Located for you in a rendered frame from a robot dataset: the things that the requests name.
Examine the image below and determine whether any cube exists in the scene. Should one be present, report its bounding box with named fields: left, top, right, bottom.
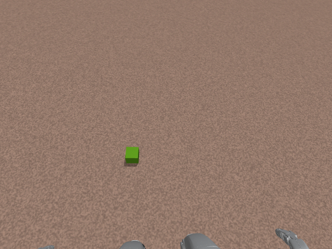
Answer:
left=125, top=147, right=139, bottom=163

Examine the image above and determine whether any right robot hand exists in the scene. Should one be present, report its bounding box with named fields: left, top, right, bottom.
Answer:
left=275, top=228, right=309, bottom=249

